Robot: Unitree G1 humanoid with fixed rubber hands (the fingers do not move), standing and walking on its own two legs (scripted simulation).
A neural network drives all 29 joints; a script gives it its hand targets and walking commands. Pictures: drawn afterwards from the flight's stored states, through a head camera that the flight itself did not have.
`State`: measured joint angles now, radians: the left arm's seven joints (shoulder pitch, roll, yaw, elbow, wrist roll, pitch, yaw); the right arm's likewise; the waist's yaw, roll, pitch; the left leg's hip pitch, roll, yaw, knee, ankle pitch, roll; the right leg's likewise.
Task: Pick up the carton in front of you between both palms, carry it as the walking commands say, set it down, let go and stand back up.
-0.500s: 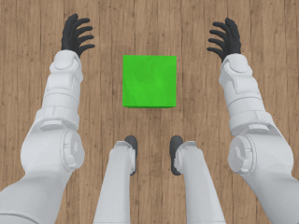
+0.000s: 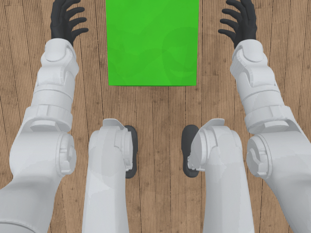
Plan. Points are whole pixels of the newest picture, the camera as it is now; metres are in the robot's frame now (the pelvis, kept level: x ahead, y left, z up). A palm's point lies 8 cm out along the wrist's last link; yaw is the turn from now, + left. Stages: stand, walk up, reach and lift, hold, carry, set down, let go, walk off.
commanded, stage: reach and lift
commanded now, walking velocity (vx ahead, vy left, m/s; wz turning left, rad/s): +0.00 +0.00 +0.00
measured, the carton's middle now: (152, 52) +0.50 +0.04 -0.31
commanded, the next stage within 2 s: none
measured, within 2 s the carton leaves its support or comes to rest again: leaves its support in 1.12 s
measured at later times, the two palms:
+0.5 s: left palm (83, 45) +0.50 +0.22 -0.24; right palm (226, 39) +0.52 -0.16 -0.24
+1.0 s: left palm (94, 43) +0.50 +0.19 -0.23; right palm (211, 39) +0.52 -0.12 -0.23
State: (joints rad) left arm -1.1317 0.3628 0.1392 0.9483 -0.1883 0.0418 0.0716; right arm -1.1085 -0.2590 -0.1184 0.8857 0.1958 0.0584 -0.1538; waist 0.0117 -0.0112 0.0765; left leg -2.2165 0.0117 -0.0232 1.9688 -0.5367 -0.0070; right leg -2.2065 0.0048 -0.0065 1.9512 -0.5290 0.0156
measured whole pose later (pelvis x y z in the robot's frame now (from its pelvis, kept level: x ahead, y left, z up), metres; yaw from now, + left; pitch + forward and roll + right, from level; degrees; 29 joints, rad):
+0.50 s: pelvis -0.01 +0.00 -0.07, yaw +0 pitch +38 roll -1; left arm -1.32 0.40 0.00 1.12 -0.30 -0.03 0.10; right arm -1.35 -0.35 0.02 1.14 0.34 -0.02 -0.14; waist 0.02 -0.03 0.30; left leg -2.31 0.01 -0.02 2.19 -0.54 0.00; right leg -2.31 0.01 0.01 2.18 -0.53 0.03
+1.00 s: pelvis -0.02 +0.00 -0.06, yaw +1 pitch +38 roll -1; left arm -1.44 0.31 0.01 1.25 -0.25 -0.03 0.13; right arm -1.44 -0.24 -0.07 1.24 0.25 -0.04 -0.21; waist 0.02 -0.03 0.30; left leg -2.31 0.00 -0.01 2.14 -0.50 -0.01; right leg -2.30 0.01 0.01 2.14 -0.51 0.02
